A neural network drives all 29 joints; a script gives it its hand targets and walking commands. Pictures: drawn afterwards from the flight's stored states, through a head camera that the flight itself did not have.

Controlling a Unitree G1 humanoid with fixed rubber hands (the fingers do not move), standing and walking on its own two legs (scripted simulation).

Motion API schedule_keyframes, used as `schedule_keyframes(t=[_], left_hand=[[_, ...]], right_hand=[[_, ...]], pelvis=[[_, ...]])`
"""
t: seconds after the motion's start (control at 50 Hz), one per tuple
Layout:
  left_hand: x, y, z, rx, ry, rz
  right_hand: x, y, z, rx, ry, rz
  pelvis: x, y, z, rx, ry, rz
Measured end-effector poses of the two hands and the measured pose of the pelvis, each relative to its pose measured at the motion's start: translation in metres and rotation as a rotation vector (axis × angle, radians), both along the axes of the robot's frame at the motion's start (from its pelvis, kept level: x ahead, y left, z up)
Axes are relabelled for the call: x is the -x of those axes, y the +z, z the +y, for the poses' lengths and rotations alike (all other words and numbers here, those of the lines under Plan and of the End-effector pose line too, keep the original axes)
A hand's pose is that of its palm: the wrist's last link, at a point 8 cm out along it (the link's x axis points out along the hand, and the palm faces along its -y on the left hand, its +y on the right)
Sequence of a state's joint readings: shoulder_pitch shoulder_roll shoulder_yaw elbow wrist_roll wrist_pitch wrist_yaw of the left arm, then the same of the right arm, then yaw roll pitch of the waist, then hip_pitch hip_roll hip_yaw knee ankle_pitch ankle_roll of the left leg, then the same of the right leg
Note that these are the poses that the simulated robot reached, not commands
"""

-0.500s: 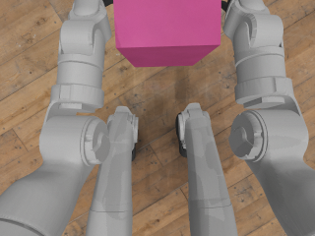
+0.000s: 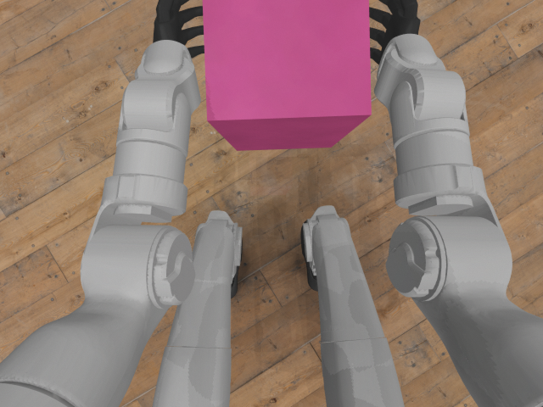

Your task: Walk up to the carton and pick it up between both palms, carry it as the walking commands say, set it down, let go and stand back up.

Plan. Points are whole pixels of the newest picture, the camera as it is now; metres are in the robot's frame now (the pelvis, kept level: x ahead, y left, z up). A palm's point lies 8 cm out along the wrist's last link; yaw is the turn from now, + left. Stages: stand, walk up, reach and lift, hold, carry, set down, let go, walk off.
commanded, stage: reach and lift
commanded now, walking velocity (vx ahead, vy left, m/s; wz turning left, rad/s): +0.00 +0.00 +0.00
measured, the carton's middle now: (283, 60) +0.53 -0.03 -0.11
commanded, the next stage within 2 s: none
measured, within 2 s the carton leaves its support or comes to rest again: neither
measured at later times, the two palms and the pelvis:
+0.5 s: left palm (147, 31) +0.49 +0.11 +0.05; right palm (429, 30) +0.48 -0.15 +0.05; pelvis +0.01 +0.00 +0.06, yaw +0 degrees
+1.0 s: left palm out of the picture +0.47 +0.11 +0.14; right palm out of the picture +0.46 -0.15 +0.15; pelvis +0.11 +0.00 +0.14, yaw -1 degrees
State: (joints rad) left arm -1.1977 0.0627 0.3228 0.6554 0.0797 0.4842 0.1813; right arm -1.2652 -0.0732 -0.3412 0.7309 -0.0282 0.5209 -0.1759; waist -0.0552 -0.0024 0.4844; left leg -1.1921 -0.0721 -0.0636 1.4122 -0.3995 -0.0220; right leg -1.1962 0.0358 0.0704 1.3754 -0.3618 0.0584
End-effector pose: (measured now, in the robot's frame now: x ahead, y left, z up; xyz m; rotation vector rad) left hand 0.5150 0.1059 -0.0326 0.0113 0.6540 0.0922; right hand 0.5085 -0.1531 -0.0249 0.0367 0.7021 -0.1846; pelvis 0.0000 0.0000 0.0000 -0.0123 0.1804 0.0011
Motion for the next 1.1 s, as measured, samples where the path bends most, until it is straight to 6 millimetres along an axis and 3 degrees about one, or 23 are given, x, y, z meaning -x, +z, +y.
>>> schedule_keyframes(t=[0.36,0.54,0.7,0.84,1.1], left_hand=[[0.019,0.049,0.002,-0.004,0.001,0.021],[0.026,0.092,0.000,-0.001,-0.001,-0.019],[0.034,0.142,-0.003,0.014,-0.037,0.028],[0.034,0.175,0.001,0.000,-0.038,0.018],[0.058,0.179,0.011,-0.049,-0.024,0.078]], right_hand=[[0.021,0.043,0.002,0.020,0.025,0.021],[0.027,0.090,0.000,0.012,0.011,-0.022],[0.048,0.140,-0.002,-0.023,-0.075,0.012],[0.045,0.175,0.002,-0.009,-0.060,0.000],[0.055,0.179,0.012,0.069,0.058,0.059]], pelvis=[[-0.009,0.046,-0.001,0.000,-0.001,-0.073],[-0.015,0.063,-0.002,-0.003,0.000,-0.086],[-0.053,0.090,-0.004,-0.006,-0.007,0.022],[-0.082,0.114,-0.004,-0.006,-0.008,0.004],[-0.119,0.144,-0.004,-0.003,-0.010,-0.058]])
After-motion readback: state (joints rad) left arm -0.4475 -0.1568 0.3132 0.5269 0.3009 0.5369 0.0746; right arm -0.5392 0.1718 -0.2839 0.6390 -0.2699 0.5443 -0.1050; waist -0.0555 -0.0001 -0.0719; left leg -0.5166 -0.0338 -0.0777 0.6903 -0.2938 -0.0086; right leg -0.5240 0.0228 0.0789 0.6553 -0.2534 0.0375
